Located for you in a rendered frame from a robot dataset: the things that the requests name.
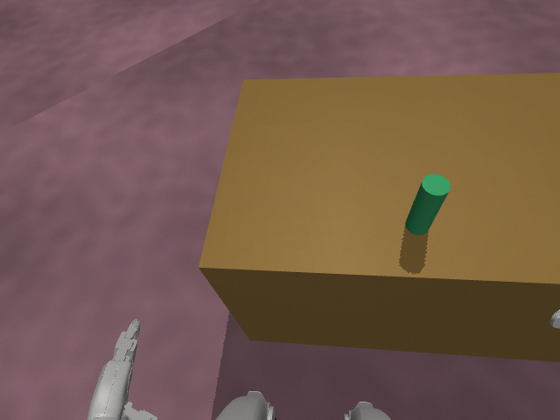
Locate left robot hand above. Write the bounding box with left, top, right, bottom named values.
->
left=87, top=318, right=158, bottom=420

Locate can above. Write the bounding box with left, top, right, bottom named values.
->
left=405, top=174, right=451, bottom=235

